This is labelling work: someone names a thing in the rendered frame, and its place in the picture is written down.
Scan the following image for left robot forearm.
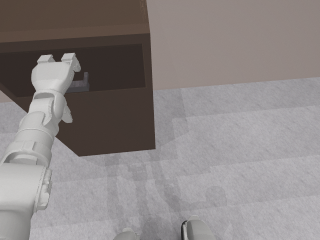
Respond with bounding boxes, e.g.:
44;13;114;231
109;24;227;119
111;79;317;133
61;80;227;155
0;89;65;168

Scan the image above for robot shin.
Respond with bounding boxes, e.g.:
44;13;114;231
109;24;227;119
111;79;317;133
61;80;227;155
122;227;134;232
187;215;200;222

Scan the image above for left robot upper arm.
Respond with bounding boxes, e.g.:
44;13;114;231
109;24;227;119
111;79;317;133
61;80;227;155
0;162;53;240

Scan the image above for left robot shin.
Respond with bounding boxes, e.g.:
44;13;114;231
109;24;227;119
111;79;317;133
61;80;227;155
122;227;134;232

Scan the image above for left robot hand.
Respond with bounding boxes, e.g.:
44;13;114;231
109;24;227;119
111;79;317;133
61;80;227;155
31;53;81;123

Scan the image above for cabinet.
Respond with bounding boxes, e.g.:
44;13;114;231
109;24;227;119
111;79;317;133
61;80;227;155
0;0;156;157

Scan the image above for handle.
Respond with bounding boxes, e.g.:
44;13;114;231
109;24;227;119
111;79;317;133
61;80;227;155
66;72;90;93

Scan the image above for right robot shin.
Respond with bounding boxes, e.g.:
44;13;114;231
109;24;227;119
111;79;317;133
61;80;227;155
187;215;200;222

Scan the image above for drawer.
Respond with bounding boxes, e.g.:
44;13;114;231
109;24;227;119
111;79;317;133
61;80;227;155
0;43;146;98

